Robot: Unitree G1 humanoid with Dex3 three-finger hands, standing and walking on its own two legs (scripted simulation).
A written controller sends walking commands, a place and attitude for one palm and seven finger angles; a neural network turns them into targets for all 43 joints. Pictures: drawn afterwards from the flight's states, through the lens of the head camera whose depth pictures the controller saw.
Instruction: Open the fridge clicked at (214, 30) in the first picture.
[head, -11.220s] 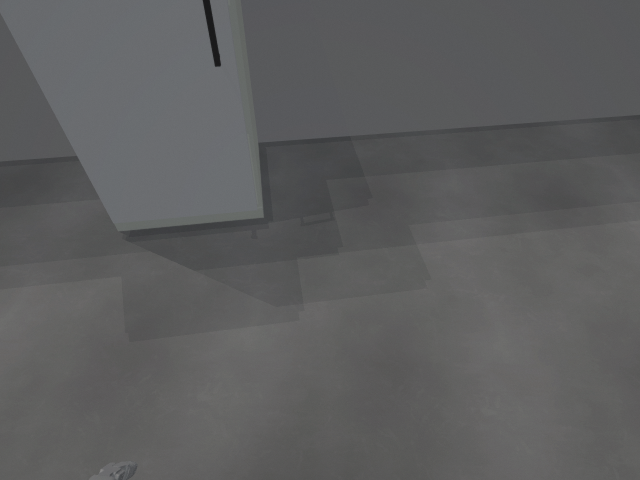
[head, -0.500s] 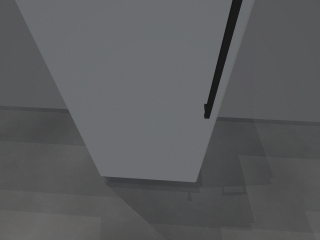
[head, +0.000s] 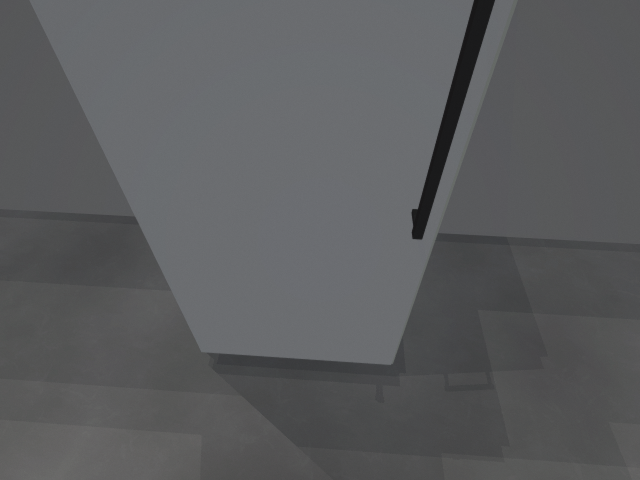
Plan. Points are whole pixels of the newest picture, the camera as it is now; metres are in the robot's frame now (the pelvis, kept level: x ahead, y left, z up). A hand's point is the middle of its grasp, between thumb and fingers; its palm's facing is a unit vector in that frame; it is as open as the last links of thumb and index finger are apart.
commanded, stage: look again from close up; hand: right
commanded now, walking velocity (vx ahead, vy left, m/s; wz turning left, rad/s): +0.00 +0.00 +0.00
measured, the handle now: (446, 115) +0.54 -0.14 +0.20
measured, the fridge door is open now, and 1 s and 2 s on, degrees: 0 0 0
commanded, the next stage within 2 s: shuffle to correct the standing spot in 0.16 s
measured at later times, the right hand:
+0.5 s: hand out of the picture -0.01 -0.15 -0.18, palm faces +0.06 +0.99 -0.14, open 7.4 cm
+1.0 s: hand out of the picture +0.07 -0.16 -0.18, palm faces +0.07 +0.98 -0.20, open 7.3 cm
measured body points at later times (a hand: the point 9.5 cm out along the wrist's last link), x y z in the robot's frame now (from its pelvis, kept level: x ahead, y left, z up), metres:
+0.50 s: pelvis +0.02 +0.01 +0.00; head +0.02 +0.00 +0.44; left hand -0.01 +0.21 -0.16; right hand -0.01 -0.20 -0.17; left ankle +0.04 +0.13 -0.74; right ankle +0.00 -0.12 -0.74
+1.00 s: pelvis +0.08 +0.01 +0.00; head +0.11 +0.00 +0.45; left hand +0.09 +0.24 -0.15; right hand +0.07 -0.22 -0.16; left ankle +0.05 +0.12 -0.73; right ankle +0.00 -0.11 -0.73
